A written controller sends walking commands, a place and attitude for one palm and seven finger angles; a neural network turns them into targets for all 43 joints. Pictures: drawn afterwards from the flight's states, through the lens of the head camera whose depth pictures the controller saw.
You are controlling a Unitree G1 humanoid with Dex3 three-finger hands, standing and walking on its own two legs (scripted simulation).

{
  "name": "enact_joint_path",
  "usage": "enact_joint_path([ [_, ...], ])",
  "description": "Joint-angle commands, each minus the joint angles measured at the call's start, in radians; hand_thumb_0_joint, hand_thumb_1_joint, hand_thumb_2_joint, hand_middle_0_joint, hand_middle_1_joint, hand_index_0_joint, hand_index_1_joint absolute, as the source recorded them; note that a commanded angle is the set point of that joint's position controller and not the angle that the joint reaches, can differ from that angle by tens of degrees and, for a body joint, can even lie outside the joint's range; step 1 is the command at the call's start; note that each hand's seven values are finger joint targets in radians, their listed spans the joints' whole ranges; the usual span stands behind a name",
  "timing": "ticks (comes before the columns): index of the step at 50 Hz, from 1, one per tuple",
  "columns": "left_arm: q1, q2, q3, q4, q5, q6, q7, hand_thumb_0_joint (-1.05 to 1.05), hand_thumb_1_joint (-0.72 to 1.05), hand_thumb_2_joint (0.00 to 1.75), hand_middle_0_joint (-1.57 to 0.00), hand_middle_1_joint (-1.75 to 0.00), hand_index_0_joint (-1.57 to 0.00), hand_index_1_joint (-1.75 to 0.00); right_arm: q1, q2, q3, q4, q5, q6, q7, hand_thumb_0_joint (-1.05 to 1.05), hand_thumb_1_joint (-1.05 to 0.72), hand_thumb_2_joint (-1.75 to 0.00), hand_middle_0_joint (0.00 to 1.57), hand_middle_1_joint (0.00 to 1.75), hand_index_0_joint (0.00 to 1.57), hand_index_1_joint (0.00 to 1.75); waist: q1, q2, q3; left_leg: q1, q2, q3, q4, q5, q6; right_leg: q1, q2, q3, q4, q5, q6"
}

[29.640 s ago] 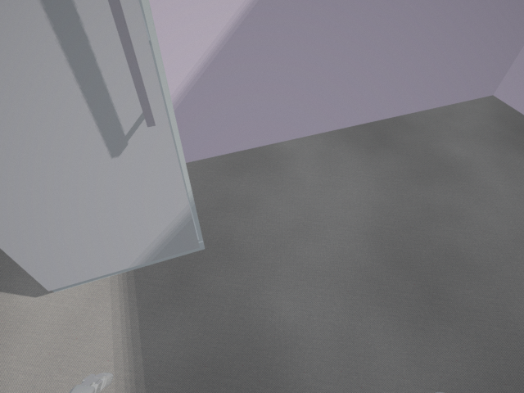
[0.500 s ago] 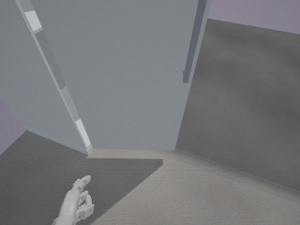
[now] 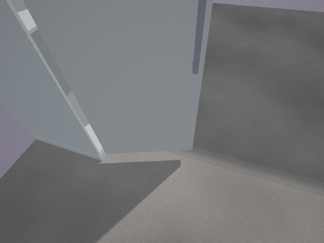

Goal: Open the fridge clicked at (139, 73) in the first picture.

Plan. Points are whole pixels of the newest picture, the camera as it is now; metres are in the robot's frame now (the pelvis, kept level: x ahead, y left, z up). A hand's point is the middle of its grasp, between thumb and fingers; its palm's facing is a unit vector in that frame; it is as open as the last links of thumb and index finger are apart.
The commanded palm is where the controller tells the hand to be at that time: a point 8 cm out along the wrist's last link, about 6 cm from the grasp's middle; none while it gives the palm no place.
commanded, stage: let the arm hang, fingers relaxed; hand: right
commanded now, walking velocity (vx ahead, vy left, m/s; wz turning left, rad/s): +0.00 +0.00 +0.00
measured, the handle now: (200, 6) +0.72 -0.07 +0.23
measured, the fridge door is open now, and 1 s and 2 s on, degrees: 69 69 69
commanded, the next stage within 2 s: look to check the result in 0.70 s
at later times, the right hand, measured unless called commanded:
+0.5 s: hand out of the picture +0.06 -0.21 -0.16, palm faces -0.02 +0.97 -0.26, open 7.4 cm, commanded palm none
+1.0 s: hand out of the picture +0.06 -0.19 -0.16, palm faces -0.03 +0.97 -0.23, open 7.4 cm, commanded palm none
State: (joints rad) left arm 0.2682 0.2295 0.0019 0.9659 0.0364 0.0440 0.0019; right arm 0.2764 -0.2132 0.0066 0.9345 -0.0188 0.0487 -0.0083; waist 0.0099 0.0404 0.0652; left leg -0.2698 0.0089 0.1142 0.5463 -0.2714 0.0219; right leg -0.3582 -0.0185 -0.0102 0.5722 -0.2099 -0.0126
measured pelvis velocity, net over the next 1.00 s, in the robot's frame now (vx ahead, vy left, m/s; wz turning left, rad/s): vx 0.03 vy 0.00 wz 0.03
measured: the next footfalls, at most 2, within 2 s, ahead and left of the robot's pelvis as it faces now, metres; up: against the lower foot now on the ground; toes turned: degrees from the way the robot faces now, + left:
none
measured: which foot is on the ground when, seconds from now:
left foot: down 0.00-1.00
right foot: down 0.00-1.00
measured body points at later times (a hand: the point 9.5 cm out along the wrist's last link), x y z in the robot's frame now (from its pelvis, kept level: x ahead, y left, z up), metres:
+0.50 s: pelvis +0.01 -0.01 +0.01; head +0.02 +0.00 +0.46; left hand +0.04 +0.23 -0.15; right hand +0.06 -0.26 -0.14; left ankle +0.01 +0.11 -0.73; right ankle +0.06 -0.11 -0.73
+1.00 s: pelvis +0.03 +0.00 +0.01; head +0.05 +0.01 +0.46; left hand +0.06 +0.24 -0.15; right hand +0.07 -0.24 -0.14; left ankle +0.01 +0.11 -0.73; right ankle +0.06 -0.11 -0.73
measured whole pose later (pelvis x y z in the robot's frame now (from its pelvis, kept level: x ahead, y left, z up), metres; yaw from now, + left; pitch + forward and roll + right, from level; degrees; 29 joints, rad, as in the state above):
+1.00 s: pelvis +0.03 +0.00 +0.01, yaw +2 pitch -1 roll +0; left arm 0.19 0.20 0.01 1.12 0.02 0.01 0.02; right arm 0.20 -0.20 0.00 1.14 -0.01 -0.01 -0.02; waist 0.00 -0.01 0.05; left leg -0.14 0.01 0.08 0.39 -0.23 0.02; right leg -0.21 -0.01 -0.05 0.40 -0.18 -0.01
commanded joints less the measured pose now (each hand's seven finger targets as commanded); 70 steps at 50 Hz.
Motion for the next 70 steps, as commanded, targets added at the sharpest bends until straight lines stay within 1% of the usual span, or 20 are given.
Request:
enact_joint_path([
  [1,-0.039,0.133,0.035,-0.051,-0.004,-0.034,0.022,0.0,0.9,0.9,-0.2,-0.3,-0.2,-0.3,0.006,-0.155,-0.052,-0.006,0.003,-0.048,-0.005,0.0,-0.9,-0.9,0.2,0.3,0.2,0.3,-0.015,-0.229,-0.091,0.071,0.081,-0.142,-0.16,-0.093,0.04,-0.02,-0.083,0.126,-0.209,-0.172,-0.033],
  [2,-0.023,0.131,0.039,-0.038,-0.006,-0.034,0.023,0.0,0.9,0.9,-0.2,-0.3,-0.2,-0.3,0.005,-0.154,-0.052,0.01,0.003,-0.05,-0.004,0.0,-0.9,-0.9,0.2,0.3,0.2,0.3,-0.012,-0.2,-0.095,0.07,0.084,-0.143,-0.169,-0.093,0.042,-0.01,-0.081,0.123,-0.209,-0.17,-0.033],
  [3,-0.007,0.139,0.042,-0.033,-0.009,-0.034,0.025,0.0,0.9,0.9,-0.2,-0.3,-0.2,-0.3,0.0,-0.159,-0.052,0.024,0.002,-0.053,-0.005,0.0,-0.9,-0.9,0.2,0.3,0.2,0.3,-0.009,-0.135,-0.095,0.067,0.085,-0.145,-0.183,-0.094,0.044,0.002,-0.085,0.126,-0.201,-0.15,-0.034],
  [6,0.023,0.129,0.047,0.001,-0.008,-0.032,0.026,0.0,0.9,0.9,-0.2,-0.3,-0.2,-0.3,-0.015,-0.149,-0.051,0.057,0.001,-0.053,-0.005,0.0,-0.9,-0.9,0.2,0.3,0.2,0.3,0.001,-0.069,-0.049,0.008,0.098,-0.156,-0.217,-0.152,0.049,0.022,-0.077,0.112,-0.194,-0.164,-0.033],
  [10,0.044,0.123,0.049,0.032,-0.009,-0.033,0.025,0.0,0.9,0.9,-0.2,-0.3,-0.2,-0.3,-0.027,-0.149,-0.052,0.087,0.001,-0.056,-0.008,0.0,-0.9,-0.9,0.2,0.3,0.2,0.3,0.006,-0.003,-0.028,-0.031,0.108,-0.165,-0.24,-0.173,0.053,0.06,-0.074,0.098,-0.18,-0.126,-0.032],
  [16,0.022,0.12,0.045,0.06,-0.008,-0.039,0.024,0.0,0.9,0.9,-0.2,-0.3,-0.2,-0.3,-0.035,-0.151,-0.051,0.115,0.001,-0.056,-0.011,0.0,-0.9,-0.9,0.2,0.3,0.2,0.3,-0.001,-0.031,-0.001,-0.014,0.093,-0.155,-0.221,-0.124,0.039,0.049,-0.088,0.109,-0.228,-0.114,-0.035],
  [21,-0.008,0.113,0.041,0.073,-0.008,-0.044,0.022,0.0,0.9,0.9,-0.2,-0.3,-0.2,-0.3,-0.044,-0.144,-0.048,0.126,0.0,-0.059,-0.012,0.0,-0.9,-0.9,0.2,0.3,0.2,0.3,-0.008,-0.045,-0.006,0.018,0.091,-0.15,-0.213,-0.063,0.03,0.056,-0.091,0.11,-0.253,-0.084,-0.033],
  [28,-0.036,0.112,0.035,0.083,-0.013,-0.055,0.023,0.0,0.9,0.9,-0.2,-0.3,-0.2,-0.3,-0.057,-0.144,-0.046,0.131,0.001,-0.069,-0.014,0.0,-0.9,-0.9,0.2,0.3,0.2,0.3,-0.011,-0.049,-0.081,0.084,0.102,-0.144,-0.203,0.08,0.019,0.126,-0.098,0.09,-0.233,0.096,-0.027],
  [31,-0.048,0.105,0.03,0.092,-0.012,-0.054,0.025,0.0,0.9,0.9,-0.2,-0.3,-0.2,-0.3,-0.071,-0.131,-0.044,0.133,0.004,-0.068,-0.014,0.0,-0.9,-0.9,0.2,0.3,0.2,0.3,-0.007,-0.068,-0.057,0.073,0.105,-0.144,-0.216,0.071,0.018,0.132,-0.096,0.085,-0.24,0.092,-0.021],
  [36,-0.057,0.102,0.027,0.101,-0.013,-0.054,0.027,0.0,0.9,0.9,-0.2,-0.3,-0.2,-0.3,-0.074,-0.125,-0.042,0.141,0.004,-0.069,-0.015,0.0,-0.9,-0.9,0.2,0.3,0.2,0.3,-0.005,-0.06,-0.061,0.084,0.108,-0.142,-0.227,0.101,0.016,0.16,-0.096,0.08,-0.237,0.131,-0.018],
  [37,-0.054,0.104,0.027,0.102,-0.013,-0.055,0.027,0.0,0.9,0.9,-0.2,-0.3,-0.2,-0.3,-0.071,-0.127,-0.043,0.142,0.004,-0.071,-0.015,0.0,-0.9,-0.9,0.2,0.3,0.2,0.3,-0.004,-0.072,-0.068,0.092,0.109,-0.143,-0.226,0.115,0.015,0.166,-0.096,0.075,-0.235,0.146,-0.017],
  [38,-0.056,0.109,0.028,0.1,-0.015,-0.055,0.027,0.0,0.9,0.9,-0.2,-0.3,-0.2,-0.3,-0.065,-0.136,-0.044,0.144,0.003,-0.073,-0.016,0.0,-0.9,-0.9,0.2,0.3,0.2,0.3,-0.006,-0.058,-0.081,0.097,0.11,-0.142,-0.226,0.137,0.015,0.18,-0.096,0.074,-0.224,0.168,-0.017],
  [46,-0.053,0.097,0.025,0.116,-0.015,-0.049,0.031,0.0,0.9,0.9,-0.2,-0.3,-0.2,-0.3,-0.063,-0.119,-0.038,0.16,0.006,-0.073,-0.017,0.0,-0.9,-0.9,0.2,0.3,0.2,0.3,0.001,-0.041,-0.053,0.088,0.11,-0.148,-0.249,0.13,0.017,0.194,-0.095,0.066,-0.23,0.148,-0.013],
  [47,-0.053,0.1,0.024,0.117,-0.015,-0.049,0.03,0.0,0.9,0.9,-0.2,-0.3,-0.2,-0.3,-0.059,-0.12,-0.038,0.161,0.007,-0.072,-0.017,0.0,-0.9,-0.9,0.2,0.3,0.2,0.3,-0.001,-0.052,-0.054,0.092,0.111,-0.149,-0.251,0.124,0.017,0.194,-0.097,0.064,-0.233,0.144,-0.014],
  [53,-0.052,0.098,0.025,0.121,-0.018,-0.048,0.032,0.0,0.9,0.9,-0.2,-0.3,-0.2,-0.3,-0.044,-0.121,-0.036,0.168,0.006,-0.074,-0.019,0.0,-0.9,-0.9,0.2,0.3,0.2,0.3,-0.002,-0.026,-0.064,0.097,0.111,-0.147,-0.254,0.156,0.016,0.216,-0.096,0.06,-0.222,0.165,-0.014],
  [55,-0.049,0.09,0.022,0.127,-0.016,-0.048,0.032,0.0,0.9,0.9,-0.2,-0.3,-0.2,-0.3,-0.044,-0.116,-0.035,0.171,0.007,-0.072,-0.019,0.0,-0.9,-0.9,0.2,0.3,0.2,0.3,-0.002,-0.035,-0.05,0.095,0.111,-0.147,-0.256,0.145,0.016,0.209,-0.096,0.058,-0.23,0.156,-0.014],
  [58,-0.042,0.096,0.023,0.126,-0.018,-0.048,0.033,0.0,0.9,0.9,-0.2,-0.3,-0.2,-0.3,-0.036,-0.124,-0.035,0.171,0.007,-0.074,-0.02,0.0,-0.9,-0.9,0.2,0.3,0.2,0.3,-0.004,-0.027,-0.063,0.107,0.11,-0.149,-0.255,0.167,0.017,0.216,-0.098,0.056,-0.226,0.171,-0.014],
  [62,-0.039,0.086,0.019,0.134,-0.016,-0.05,0.034,0.0,0.9,0.9,-0.2,-0.3,-0.2,-0.3,-0.036,-0.111,-0.033,0.175,0.009,-0.073,-0.02,0.0,-0.9,-0.9,0.2,0.3,0.2,0.3,-0.004,-0.05,-0.051,0.112,0.11,-0.148,-0.251,0.172,0.017,0.212,-0.099,0.055,-0.236,0.178,-0.013],
  [69,-0.032,0.078,0.019,0.138,-0.017,-0.051,0.036,0.0,0.9,0.9,-0.2,-0.3,-0.2,-0.3,-0.028,-0.108,-0.034,0.176,0.008,-0.075,-0.022,0.0,-0.9,-0.9,0.2,0.3,0.2,0.3,-0.003,-0.03,-0.054,0.12,0.112,-0.145,-0.253,0.217,0.016,0.224,-0.1,0.048,-0.229,0.198,-0.011],
  [70,-0.029,0.077,0.017,0.14,-0.016,-0.051,0.036,0.0,0.9,0.9,-0.2,-0.3,-0.2,-0.3,-0.027,-0.105,-0.033,0.175,0.009,-0.075,-0.022,0.0,-0.9,-0.9,0.2,0.3,0.2,0.3,-0.004,-0.041,-0.054,0.124,0.112,-0.147,-0.252,0.22,0.016,0.223,-0.098,0.049,-0.231,0.201,-0.011],
])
